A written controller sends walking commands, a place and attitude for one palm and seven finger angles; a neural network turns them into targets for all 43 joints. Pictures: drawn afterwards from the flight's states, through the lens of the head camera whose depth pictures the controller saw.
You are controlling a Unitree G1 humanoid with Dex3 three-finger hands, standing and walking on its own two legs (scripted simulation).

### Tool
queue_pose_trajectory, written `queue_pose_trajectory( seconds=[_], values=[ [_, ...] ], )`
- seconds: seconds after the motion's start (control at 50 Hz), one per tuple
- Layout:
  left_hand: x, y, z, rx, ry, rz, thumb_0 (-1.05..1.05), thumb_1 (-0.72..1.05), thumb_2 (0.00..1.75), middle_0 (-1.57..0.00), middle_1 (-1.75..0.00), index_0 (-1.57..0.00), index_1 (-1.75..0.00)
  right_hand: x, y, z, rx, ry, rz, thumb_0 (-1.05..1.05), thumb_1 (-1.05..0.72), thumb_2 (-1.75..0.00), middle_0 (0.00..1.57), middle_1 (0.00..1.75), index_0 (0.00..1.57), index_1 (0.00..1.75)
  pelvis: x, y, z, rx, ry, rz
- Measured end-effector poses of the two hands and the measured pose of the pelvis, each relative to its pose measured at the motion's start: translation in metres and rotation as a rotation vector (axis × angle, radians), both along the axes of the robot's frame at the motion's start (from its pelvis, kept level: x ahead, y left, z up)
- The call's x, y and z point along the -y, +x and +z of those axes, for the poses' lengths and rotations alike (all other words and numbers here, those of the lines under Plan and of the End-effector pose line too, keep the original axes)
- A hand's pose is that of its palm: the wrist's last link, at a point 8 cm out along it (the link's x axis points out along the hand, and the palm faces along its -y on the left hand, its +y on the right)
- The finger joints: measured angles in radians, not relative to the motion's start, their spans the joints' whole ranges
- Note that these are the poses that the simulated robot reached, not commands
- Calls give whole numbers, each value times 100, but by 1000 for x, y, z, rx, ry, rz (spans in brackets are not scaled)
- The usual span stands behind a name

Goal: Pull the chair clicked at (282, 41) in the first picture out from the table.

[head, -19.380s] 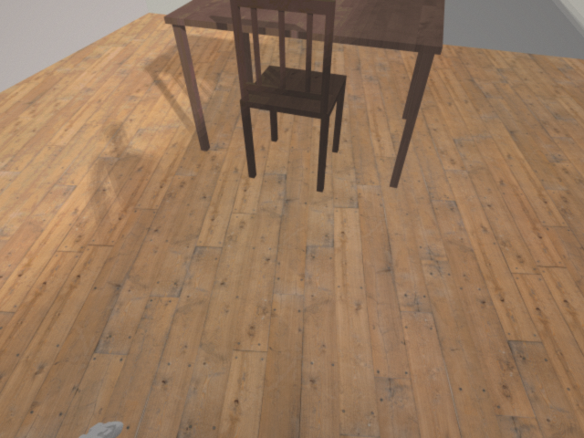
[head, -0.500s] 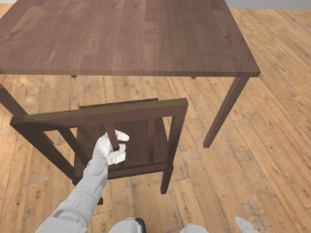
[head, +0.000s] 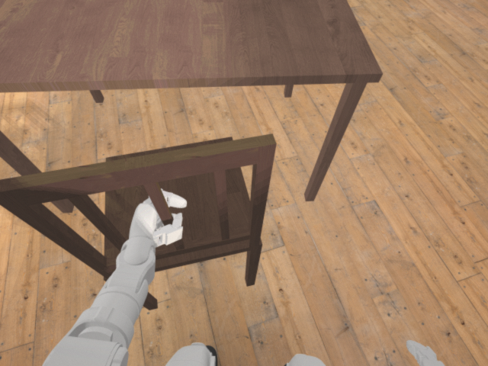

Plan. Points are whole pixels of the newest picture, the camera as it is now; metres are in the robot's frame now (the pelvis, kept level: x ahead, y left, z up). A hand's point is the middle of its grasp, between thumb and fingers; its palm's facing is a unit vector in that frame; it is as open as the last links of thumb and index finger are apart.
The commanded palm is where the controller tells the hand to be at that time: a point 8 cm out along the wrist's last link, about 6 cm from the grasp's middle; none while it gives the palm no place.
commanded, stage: step backward, pulling the chair out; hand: left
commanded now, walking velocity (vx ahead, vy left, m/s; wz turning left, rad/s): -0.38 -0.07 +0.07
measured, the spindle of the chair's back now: (167, 219) +0.37 +0.16 -0.07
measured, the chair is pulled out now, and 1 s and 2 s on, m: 0.26 0.50 0.61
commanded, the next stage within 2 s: stop walking, hand still on the chair in 1.06 s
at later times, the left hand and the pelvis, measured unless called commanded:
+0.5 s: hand (163, 297) +0.23 +0.14 -0.06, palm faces +0.02 -0.98 -0.18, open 5.1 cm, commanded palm +0.21 +0.19 -0.06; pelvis -0.11 +0.00 +0.00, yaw +2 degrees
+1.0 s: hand out of the picture +0.10 +0.16 -0.06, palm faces -0.02 -0.99 -0.14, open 5.0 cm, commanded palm +0.10 +0.21 -0.06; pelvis -0.23 +0.04 +0.01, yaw +3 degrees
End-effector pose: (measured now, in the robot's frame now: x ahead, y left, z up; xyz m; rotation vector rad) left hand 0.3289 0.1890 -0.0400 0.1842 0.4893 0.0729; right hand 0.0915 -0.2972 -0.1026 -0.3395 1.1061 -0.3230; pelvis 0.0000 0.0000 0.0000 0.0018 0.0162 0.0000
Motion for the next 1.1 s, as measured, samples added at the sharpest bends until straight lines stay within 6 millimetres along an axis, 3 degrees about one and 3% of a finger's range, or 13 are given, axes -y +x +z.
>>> queue_pose_trajectory(
  seconds=[0.1,0.2,0.28,0.38,0.5,0.66,0.84,0.96,1.1],
  values=[
    [1,-17,0,17,-2,-6,2,71,79,-30,-122,-50,-145,-22,-6,2,68,71,38,1,-91,-90,20,30,19,30,6,-26,-1,-11,-21,-14],
    [4,-53,0,22,4,3,2,72,78,-30,-122,-50,-145,-42,-24,-11,93,169,41,1,-90,-90,20,30,20,30,14,-46,-2,6,-48,-12],
    [5,-81,1,11,-2,-2,2,71,79,-30,-122,-50,-145,-50,-43,-15,63,164,41,1,-90,-90,20,30,20,30,6,-58,0,-2,-12,-6],
    [0,-99,-1,10,1,-47,1,68,81,-33,-128,-50,-145,-56,-62,-19,35,109,76,1,-90,-90,20,30,20,30,-9,-78,-6,-1,-6,45],
    [-5,-123,0,-14,-11,-7,2,70,82,-32,-128,-50,-145,-68,-84,-16,49,146,110,1,-90,-90,20,30,20,30,-5,-109,-3,5,-20,28],
    [-4,-163,1,-17,2,23,2,70,82,-34,-126,-50,-145,-56,-132,-21,40,177,63,1,-90,-90,21,30,20,30,5,-150,0,9,-24,30],
    [-10,-202,0,-5,-33,-24,2,72,82,-32,-130,-50,-145,-43,-181,-8,16,33,77,1,-90,-90,20,30,20,30,-25,-191,-2,-31,1,91],
    [-20,-233,0,-17,-53,-48,2,74,81,-29,-129,-50,-145,-73,-209,1,22,66,75,1,-91,-90,20,30,19,30,-36,-220,5,-6,-4,61],
    [-24,-266,2,-25,-20,-31,3,72,82,-33,-127,-50,-145,-105,-240,-19,-12,228,109,1,-90,-90,20,30,20,30,-24,-243,5,-5,-30,33]
  ],
)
